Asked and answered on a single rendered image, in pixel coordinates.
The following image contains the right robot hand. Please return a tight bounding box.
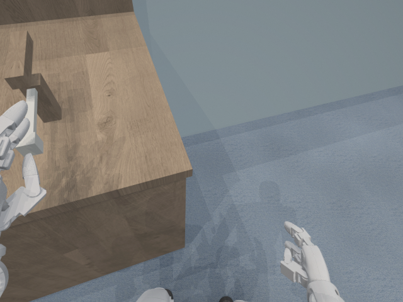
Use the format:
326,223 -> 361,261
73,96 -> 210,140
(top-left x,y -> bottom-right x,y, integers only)
280,221 -> 331,289

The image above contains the counter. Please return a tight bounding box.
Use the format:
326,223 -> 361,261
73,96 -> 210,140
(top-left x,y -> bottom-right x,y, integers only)
0,0 -> 193,302

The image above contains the tap lever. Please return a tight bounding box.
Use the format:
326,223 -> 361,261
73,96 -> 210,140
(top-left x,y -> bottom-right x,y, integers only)
15,88 -> 43,157

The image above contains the left robot foot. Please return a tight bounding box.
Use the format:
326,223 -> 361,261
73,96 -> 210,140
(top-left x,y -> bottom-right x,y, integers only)
165,289 -> 173,299

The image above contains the right robot forearm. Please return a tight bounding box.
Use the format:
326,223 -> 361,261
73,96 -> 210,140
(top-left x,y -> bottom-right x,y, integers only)
307,280 -> 345,302

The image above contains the left robot hand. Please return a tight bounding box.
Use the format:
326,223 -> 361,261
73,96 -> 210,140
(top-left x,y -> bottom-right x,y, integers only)
0,100 -> 47,236

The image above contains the left robot thigh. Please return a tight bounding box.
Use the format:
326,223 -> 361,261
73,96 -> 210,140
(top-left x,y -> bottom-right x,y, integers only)
136,289 -> 174,302

